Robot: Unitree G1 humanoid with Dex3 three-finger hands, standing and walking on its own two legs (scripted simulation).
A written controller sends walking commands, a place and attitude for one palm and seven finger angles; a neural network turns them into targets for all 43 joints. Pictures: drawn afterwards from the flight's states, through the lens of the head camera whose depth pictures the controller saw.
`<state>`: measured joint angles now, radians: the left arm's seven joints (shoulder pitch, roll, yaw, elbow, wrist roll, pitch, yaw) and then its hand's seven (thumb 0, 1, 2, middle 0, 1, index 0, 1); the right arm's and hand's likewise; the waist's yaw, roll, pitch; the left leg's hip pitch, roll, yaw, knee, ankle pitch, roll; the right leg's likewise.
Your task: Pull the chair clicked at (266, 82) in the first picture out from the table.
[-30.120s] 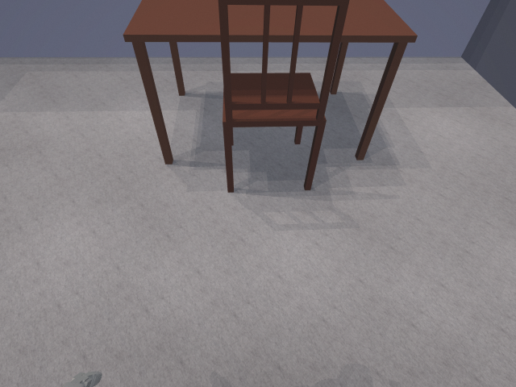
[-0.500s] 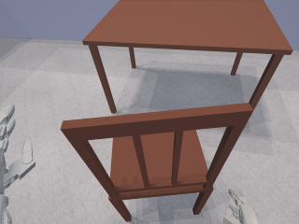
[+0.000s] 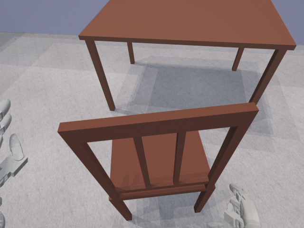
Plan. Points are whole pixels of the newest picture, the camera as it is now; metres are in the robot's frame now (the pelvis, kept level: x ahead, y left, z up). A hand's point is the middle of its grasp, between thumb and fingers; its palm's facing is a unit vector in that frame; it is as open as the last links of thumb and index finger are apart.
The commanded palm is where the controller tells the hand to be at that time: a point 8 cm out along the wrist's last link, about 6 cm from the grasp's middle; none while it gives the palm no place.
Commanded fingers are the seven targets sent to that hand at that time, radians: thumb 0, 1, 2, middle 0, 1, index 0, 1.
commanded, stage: step back with the hand held close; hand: left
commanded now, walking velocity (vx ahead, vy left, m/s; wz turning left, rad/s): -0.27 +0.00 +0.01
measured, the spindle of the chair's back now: (143, 165) +0.30 +0.08 -0.06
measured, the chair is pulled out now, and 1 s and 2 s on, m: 0.54 0.54 0.54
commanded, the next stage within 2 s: stop stepping back and stand still in 1.74 s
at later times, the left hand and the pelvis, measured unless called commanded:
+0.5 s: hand (12, 195) +0.13 +0.26 +0.16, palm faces +0.40 -0.69 -0.60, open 7.4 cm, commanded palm +0.07 +0.29 +0.18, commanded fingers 0.00 0.90 0.90 -0.20 -0.30 -0.20 -0.30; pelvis -0.06 -0.01 -0.02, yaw +1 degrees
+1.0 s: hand (6, 209) +0.11 +0.25 +0.16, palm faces +0.41 -0.71 -0.58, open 7.4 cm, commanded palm +0.05 +0.29 +0.18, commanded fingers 0.00 0.90 0.90 -0.20 -0.30 -0.20 -0.30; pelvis -0.09 -0.01 -0.01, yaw +1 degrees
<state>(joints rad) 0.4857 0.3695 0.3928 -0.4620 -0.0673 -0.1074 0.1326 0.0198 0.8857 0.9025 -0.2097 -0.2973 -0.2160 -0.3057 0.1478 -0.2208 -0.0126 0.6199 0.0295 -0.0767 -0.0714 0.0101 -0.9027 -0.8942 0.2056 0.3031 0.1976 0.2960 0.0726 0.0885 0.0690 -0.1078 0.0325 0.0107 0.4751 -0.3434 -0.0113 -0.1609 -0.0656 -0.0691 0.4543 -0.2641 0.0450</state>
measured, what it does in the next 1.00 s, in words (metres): shifts its weight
